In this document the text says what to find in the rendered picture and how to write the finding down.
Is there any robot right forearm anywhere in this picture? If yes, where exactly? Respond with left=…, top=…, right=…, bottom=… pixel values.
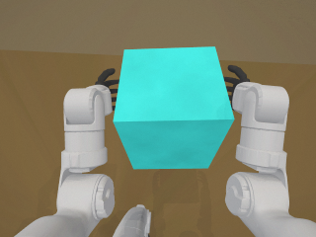
left=232, top=82, right=289, bottom=206

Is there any robot right upper arm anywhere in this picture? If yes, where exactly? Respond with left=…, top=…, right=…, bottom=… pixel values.
left=225, top=172, right=316, bottom=237

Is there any carton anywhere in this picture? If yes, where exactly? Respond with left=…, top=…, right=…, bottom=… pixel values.
left=113, top=46, right=235, bottom=170

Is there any robot left upper arm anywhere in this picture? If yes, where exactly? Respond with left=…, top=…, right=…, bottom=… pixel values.
left=14, top=174, right=115, bottom=237

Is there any left robot hand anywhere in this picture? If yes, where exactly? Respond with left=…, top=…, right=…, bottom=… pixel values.
left=95, top=68, right=119, bottom=111

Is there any robot left forearm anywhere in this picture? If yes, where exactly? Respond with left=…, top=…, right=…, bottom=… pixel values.
left=56, top=84, right=113, bottom=209

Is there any left robot thigh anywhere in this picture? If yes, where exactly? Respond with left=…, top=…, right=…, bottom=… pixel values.
left=113, top=206, right=151, bottom=237

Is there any right robot hand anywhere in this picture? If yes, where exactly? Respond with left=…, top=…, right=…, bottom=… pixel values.
left=223, top=65, right=250, bottom=111

